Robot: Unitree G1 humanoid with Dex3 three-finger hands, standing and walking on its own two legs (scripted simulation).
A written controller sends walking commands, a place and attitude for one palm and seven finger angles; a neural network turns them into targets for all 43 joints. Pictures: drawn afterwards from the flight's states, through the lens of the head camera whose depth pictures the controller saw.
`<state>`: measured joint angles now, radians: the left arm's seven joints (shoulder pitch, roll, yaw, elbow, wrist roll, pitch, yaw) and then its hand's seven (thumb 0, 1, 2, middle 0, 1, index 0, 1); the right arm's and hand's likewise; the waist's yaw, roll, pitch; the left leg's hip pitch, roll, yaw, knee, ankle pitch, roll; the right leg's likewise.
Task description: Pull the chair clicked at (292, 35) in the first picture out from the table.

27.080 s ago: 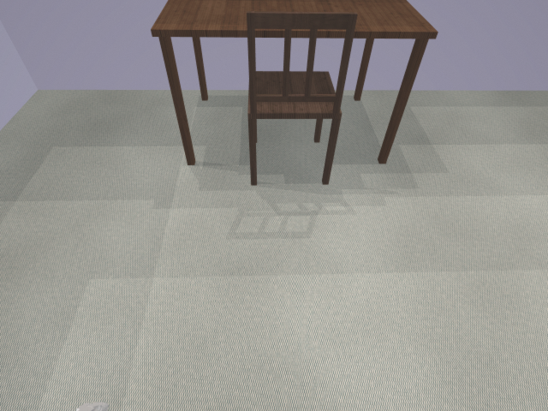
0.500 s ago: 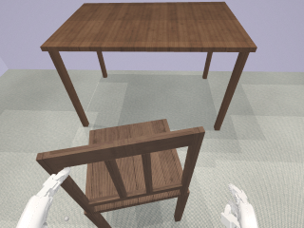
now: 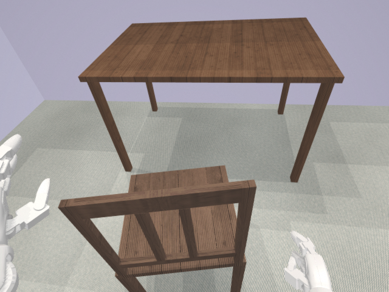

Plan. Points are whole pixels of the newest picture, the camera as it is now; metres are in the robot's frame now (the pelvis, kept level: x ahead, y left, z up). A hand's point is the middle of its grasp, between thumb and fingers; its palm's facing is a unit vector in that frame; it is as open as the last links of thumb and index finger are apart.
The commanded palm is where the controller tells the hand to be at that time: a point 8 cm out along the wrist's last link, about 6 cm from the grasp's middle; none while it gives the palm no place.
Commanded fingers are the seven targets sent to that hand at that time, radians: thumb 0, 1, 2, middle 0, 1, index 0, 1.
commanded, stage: draw the hand back to the body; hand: left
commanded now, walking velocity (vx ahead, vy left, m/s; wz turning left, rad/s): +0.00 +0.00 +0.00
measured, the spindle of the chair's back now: (152, 237) +0.27 +0.17 -0.10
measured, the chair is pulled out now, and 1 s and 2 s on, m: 0.56 0.56 0.56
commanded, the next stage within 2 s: step back with the hand held close in 0.38 s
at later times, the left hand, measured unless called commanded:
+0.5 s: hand (42, 202) +0.20 +0.28 +0.16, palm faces +0.46 -0.78 -0.42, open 7.4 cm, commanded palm +0.15 +0.31 +0.18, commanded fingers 0.00 0.90 0.90 -0.20 -0.30 -0.20 -0.30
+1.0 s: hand (17, 229) +0.15 +0.29 +0.16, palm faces +0.38 -0.78 -0.51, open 7.4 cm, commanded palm +0.10 +0.33 +0.18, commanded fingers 0.00 0.90 0.90 -0.20 -0.30 -0.20 -0.30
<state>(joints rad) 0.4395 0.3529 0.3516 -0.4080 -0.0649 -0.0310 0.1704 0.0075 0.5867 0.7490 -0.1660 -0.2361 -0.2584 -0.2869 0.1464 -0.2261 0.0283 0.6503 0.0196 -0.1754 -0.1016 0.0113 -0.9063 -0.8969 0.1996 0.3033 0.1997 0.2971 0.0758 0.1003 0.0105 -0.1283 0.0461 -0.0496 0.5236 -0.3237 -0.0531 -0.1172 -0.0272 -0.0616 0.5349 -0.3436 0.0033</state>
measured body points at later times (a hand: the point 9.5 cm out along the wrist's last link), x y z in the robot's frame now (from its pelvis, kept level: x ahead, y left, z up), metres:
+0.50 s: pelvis +0.00 +0.02 +0.01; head -0.02 -0.01 +0.45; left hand +0.17 +0.32 +0.19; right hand +0.18 -0.22 -0.08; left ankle -0.02 +0.16 -0.73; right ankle -0.03 -0.12 -0.73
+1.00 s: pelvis -0.06 +0.03 +0.00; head -0.03 +0.02 +0.45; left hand +0.12 +0.33 +0.19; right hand +0.12 -0.21 -0.09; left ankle -0.02 +0.16 -0.73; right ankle -0.03 -0.12 -0.73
